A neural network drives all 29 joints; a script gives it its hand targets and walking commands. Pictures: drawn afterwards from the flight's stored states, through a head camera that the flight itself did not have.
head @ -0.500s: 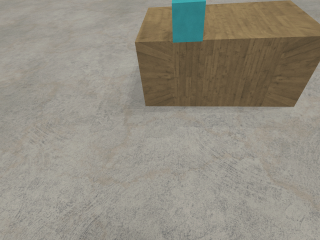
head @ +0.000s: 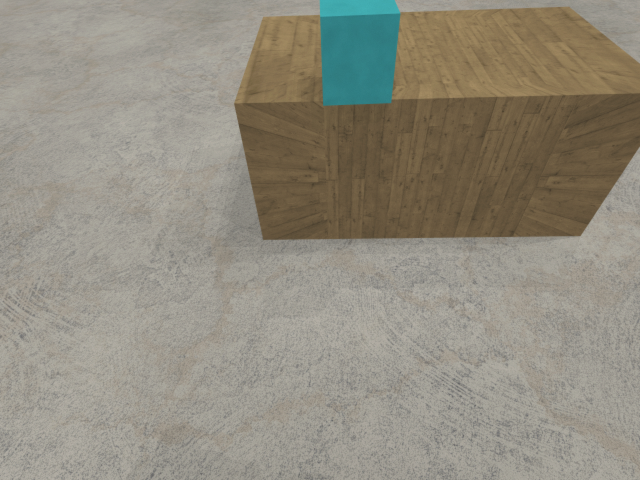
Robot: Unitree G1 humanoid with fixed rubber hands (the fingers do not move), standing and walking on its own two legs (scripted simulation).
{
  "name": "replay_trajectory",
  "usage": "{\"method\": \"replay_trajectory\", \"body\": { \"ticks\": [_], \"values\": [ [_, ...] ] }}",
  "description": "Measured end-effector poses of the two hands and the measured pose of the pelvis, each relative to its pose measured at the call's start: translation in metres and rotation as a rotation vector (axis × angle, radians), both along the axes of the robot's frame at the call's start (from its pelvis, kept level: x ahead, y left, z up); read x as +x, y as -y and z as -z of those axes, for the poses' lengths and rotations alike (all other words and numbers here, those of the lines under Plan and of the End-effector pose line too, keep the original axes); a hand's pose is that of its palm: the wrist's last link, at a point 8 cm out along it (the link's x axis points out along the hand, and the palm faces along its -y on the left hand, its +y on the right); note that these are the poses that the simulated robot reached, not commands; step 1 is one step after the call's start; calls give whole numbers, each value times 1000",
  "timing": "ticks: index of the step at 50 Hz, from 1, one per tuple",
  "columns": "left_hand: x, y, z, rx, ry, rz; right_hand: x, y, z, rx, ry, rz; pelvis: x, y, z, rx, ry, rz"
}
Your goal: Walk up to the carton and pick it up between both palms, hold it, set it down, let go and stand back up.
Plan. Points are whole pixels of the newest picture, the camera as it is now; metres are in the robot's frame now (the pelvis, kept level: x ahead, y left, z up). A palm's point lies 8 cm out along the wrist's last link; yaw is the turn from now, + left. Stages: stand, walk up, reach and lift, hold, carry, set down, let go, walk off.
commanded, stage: walk up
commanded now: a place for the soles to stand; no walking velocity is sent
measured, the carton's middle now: (356, 49) +1.28 -0.11 +0.00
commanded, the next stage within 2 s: none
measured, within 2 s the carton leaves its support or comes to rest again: neither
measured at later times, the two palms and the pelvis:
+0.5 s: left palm (95, 431) +0.24 +0.34 -0.10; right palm (543, 393) +0.27 -0.30 -0.10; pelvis +0.20 +0.02 +0.00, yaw -4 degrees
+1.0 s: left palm (153, 307) +0.42 +0.30 -0.07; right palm (529, 310) +0.41 -0.34 -0.11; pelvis +0.36 -0.02 +0.01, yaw -7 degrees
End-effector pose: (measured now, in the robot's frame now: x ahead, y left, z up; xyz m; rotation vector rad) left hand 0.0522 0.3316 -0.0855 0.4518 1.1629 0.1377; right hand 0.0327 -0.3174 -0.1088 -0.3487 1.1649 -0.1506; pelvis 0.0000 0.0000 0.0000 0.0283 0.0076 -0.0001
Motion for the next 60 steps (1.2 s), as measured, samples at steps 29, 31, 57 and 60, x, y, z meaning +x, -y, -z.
{"method": "replay_trajectory", "body": {
  "ticks": [29, 31, 57, 60],
  "values": [
    [225, -6, 11, -35, -1, 14, 244, -12, -21, -42, 79, 16, 225, -18, -4, -43, 39, 63],
    [241, -5, 8, -33, -8, 27, 248, -9, -22, -40, 60, 29, 238, -15, -7, -40, 33, 63],
    [409, 7, 5, 11, -26, 44, 436, 5, -5, -11, 58, 35, 404, 2, 1, -33, -14, 104],
    [426, -2, 18, -6, -25, 35, 451, -4, -6, -32, 72, 25, 423, -8, 7, -38, 26, 98]
  ]
}}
